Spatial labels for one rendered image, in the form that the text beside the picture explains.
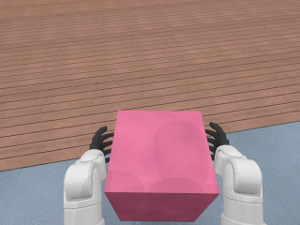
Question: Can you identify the right robot forearm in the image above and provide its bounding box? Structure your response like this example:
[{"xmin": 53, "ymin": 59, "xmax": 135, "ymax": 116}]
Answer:
[{"xmin": 214, "ymin": 144, "xmax": 267, "ymax": 225}]

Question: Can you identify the left robot forearm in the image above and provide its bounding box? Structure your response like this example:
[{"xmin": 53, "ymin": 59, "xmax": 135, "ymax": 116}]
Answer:
[{"xmin": 64, "ymin": 149, "xmax": 107, "ymax": 225}]

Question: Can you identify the robot left hand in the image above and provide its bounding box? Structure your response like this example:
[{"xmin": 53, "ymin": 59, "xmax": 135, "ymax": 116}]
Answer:
[{"xmin": 89, "ymin": 126, "xmax": 114, "ymax": 163}]

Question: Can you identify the robot right hand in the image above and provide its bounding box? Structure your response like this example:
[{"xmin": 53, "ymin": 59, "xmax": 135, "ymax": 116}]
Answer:
[{"xmin": 205, "ymin": 122, "xmax": 230, "ymax": 161}]

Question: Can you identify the carton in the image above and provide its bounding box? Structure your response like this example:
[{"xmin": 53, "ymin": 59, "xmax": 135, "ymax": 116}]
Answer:
[{"xmin": 104, "ymin": 111, "xmax": 220, "ymax": 222}]

